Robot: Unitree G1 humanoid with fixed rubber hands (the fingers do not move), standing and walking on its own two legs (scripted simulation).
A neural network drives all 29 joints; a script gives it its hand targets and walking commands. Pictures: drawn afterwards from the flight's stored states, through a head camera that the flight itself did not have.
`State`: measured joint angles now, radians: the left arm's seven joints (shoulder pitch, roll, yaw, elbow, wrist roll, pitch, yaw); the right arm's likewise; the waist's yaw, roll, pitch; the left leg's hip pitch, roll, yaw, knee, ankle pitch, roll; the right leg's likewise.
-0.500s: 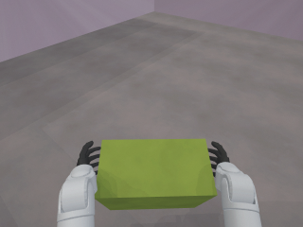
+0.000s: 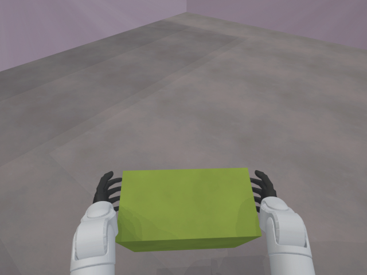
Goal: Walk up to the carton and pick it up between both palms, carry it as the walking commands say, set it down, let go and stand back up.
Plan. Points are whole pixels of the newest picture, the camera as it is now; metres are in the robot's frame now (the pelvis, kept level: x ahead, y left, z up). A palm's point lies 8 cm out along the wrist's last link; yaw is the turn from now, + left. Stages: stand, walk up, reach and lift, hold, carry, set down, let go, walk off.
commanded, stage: carry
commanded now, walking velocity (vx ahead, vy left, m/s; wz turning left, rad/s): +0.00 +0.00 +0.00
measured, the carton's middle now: (185, 213) +0.30 +0.00 -0.04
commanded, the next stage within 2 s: none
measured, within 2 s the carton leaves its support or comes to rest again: neither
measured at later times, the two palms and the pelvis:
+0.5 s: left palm (94, 193) +0.29 +0.19 +0.09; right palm (262, 190) +0.28 -0.16 +0.08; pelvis +0.02 +0.01 +0.01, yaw +0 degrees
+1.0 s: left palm (99, 133) +0.51 +0.23 +0.05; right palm (220, 130) +0.50 -0.12 +0.06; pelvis +0.24 +0.06 -0.01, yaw +1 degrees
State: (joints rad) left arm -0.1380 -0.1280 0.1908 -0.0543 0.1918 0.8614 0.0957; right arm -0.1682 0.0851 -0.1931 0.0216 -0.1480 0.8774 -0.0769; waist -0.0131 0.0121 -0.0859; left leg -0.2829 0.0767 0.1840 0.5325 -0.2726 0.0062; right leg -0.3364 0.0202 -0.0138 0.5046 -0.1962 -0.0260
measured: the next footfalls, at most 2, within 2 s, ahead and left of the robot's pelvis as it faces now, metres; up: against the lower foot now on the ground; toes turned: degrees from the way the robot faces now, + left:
right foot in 1.00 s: +0.36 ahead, -0.07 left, +0.00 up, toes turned -6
left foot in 1.32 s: +0.59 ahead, +0.24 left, +0.00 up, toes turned +8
